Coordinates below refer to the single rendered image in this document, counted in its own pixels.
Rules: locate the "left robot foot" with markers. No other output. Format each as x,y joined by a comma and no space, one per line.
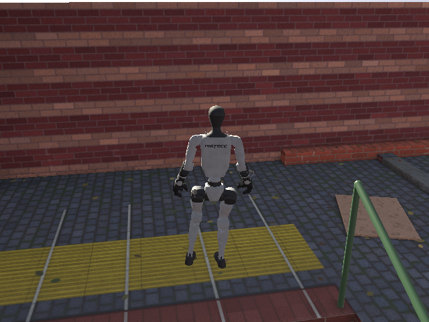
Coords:
189,260

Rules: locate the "left robot shin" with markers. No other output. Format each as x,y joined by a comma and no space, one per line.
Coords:
192,234

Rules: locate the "left robot hand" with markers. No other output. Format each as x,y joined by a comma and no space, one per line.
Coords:
176,188

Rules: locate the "robot right upper arm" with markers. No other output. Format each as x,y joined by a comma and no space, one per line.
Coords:
239,152

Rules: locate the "left robot forearm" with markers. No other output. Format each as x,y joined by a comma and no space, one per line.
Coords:
182,175

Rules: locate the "right robot hand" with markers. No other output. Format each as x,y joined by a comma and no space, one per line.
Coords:
249,187

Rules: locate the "robot left upper arm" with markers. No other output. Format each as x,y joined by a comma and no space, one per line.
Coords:
191,151

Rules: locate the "right robot forearm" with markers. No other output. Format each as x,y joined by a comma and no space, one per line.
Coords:
245,175

